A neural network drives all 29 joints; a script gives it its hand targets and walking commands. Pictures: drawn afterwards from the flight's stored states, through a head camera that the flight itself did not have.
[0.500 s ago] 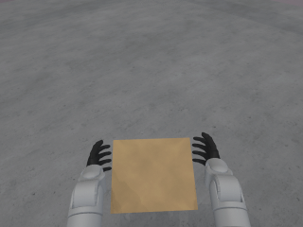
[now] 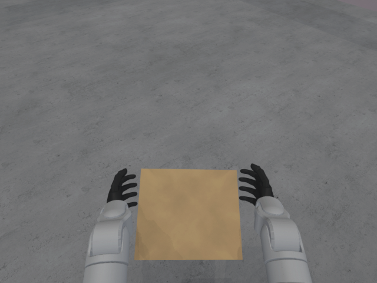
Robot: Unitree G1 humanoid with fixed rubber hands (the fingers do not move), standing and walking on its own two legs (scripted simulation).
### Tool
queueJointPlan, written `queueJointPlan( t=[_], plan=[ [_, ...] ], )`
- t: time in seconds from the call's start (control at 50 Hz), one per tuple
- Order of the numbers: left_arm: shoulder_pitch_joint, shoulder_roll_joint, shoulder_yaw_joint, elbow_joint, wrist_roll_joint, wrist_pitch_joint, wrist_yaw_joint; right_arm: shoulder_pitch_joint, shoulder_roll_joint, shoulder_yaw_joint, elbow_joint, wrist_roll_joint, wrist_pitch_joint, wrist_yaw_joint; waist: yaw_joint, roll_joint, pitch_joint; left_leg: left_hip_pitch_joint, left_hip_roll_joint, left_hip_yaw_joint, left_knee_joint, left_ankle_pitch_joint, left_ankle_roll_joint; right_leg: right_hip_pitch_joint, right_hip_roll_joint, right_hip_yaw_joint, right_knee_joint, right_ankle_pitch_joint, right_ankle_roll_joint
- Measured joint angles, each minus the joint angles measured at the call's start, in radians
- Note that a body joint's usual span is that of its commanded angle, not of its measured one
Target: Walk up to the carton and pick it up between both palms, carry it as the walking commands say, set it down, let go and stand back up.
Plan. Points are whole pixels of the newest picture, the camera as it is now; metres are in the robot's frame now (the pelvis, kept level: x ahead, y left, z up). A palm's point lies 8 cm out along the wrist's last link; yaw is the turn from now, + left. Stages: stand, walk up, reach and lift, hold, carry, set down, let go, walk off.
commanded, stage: carry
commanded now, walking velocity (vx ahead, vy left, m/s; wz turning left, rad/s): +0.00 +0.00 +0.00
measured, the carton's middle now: (187, 213) +0.32 +0.02 -0.08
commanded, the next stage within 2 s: none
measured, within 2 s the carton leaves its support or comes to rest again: neither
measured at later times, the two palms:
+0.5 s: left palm (123, 102) +0.59 +0.21 +0.05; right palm (228, 96) +0.61 -0.09 +0.06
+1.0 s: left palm (136, 57) +0.88 +0.22 +0.03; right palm (217, 59) +0.88 -0.08 +0.03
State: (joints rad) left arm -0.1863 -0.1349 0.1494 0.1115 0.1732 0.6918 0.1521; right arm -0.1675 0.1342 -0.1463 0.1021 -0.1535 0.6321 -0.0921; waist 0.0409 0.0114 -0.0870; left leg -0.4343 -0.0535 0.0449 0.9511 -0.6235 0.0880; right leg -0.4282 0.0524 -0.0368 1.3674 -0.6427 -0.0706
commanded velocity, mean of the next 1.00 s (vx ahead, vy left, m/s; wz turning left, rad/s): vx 0.00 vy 0.00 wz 0.00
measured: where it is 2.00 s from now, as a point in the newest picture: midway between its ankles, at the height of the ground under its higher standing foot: (185, 136)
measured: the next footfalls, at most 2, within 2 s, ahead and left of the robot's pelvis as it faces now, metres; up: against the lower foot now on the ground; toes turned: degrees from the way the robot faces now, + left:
right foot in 0.16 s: +0.25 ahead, -0.08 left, +0.00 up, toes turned -2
left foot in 0.42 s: +0.26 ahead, +0.11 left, +0.00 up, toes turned -2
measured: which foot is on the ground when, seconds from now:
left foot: down 0.00-0.18, up 0.20-0.40, down 0.42-0.68, up 0.70-0.88, down 0.90-1.00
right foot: up 0.00-0.14, down 0.16-0.44, up 0.46-0.66, down 0.68-0.92, up 0.94-1.00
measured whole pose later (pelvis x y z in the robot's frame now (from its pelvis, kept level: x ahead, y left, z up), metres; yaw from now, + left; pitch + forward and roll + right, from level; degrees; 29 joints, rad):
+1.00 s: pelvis +0.59 +0.06 +0.00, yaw -2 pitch +5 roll -2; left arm -0.23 -0.14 0.16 0.14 0.20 0.69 0.17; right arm -0.18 0.14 -0.15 0.13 -0.15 0.65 -0.12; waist 0.04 0.00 -0.09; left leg -0.39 -0.02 -0.01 0.97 -0.66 0.04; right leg -0.40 0.02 -0.10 1.18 -0.62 -0.08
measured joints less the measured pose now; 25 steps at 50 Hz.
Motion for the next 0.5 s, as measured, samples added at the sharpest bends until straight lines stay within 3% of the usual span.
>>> queueJointPlan(
  t=[0.04,0.08,0.12,0.16,0.18,0.2,0.26,0.32,0.38,0.42,0.5],
  plan=[
    [-0.008,0.0,0.0,-0.001,0.0,-0.004,0.002,0.0,0.0,0.0,0.0,0.0,-0.01,-0.003,-0.028,0.001,0.0,0.031,0.0,0.015,-0.029,-0.026,0.004,-0.152,0.002,0.001,0.083,-0.047,0.0],
    [-0.011,0.001,0.0,-0.002,0.0,-0.008,0.001,0.0,0.001,0.0,-0.005,0.0,-0.012,-0.004,-0.061,0.002,0.006,0.068,-0.001,0.023,-0.047,-0.059,0.004,-0.296,0.002,0.001,0.051,-0.056,0.0],
    [-0.01,0.001,-0.002,-0.008,0.0,-0.008,-0.004,0.001,0.002,0.0,-0.019,0.0,-0.002,-0.005,-0.092,0.0,0.029,0.133,-0.003,0.023,-0.056,-0.095,0.004,-0.357,0.001,-0.006,-0.154,0.088,0.0],
    [0.002,0.001,-0.007,-0.011,0.0,-0.008,-0.009,0.002,0.001,0.0,-0.022,0.0,0.01,-0.008,-0.112,0.001,0.035,0.202,-0.003,0.023,-0.037,-0.12,0.002,-0.324,0.0,-0.031,-0.425,0.372,-0.002],
    [0.006,-0.002,-0.009,-0.01,0.0,-0.008,-0.013,0.003,-0.001,0.0,-0.022,0.0,0.012,-0.014,-0.119,0.012,0.039,0.213,0.005,0.012,0.022,-0.105,-0.011,-0.293,0.003,-0.044,-0.424,0.365,-0.008],
    [0.001,-0.003,-0.012,-0.01,0.0,-0.008,-0.014,0.003,-0.002,0.001,-0.021,0.0,0.009,-0.027,-0.122,0.016,0.059,0.21,0.006,-0.016,0.119,-0.057,-0.036,-0.247,0.005,-0.057,-0.411,0.278,-0.017],
    [-0.009,-0.004,-0.012,-0.008,0.014,-0.008,-0.019,0.002,-0.002,0.001,-0.022,0.0,0.006,-0.029,-0.094,0.003,0.101,0.172,-0.015,-0.079,0.369,-0.045,-0.059,-0.122,0.004,-0.08,-0.413,0.193,-0.024],
    [-0.011,-0.004,-0.012,-0.008,0.018,-0.008,-0.019,0.0,-0.002,0.0,-0.022,0.0,0.006,-0.028,-0.039,-0.003,0.103,0.096,-0.016,-0.11,0.39,-0.065,-0.059,-0.022,0.002,-0.08,-0.473,0.167,-0.024],
    [-0.012,-0.005,-0.012,-0.008,0.019,-0.008,-0.008,0.001,0.0,0.0,-0.023,0.0,0.006,-0.024,0.007,-0.001,0.104,0.045,0.002,-0.121,0.214,-0.034,-0.059,0.063,-0.004,-0.073,-0.511,0.146,-0.024],
    [-0.012,-0.005,-0.012,-0.008,0.019,-0.008,0.001,0.001,0.0,0.0,-0.023,0.0,0.008,-0.016,0.017,-0.001,0.087,0.047,0.025,-0.12,-0.052,0.156,-0.059,0.093,-0.007,-0.075,-0.513,0.137,-0.022],
    [-0.025,-0.003,-0.006,-0.007,0.019,-0.004,0.005,-0.004,0.0,0.0,-0.021,0.0,0.009,-0.011,0.021,-0.002,0.014,0.071,0.028,-0.096,-0.092,0.053,-0.034,0.028,-0.01,-0.058,-0.387,0.118,-0.007]
  ],
)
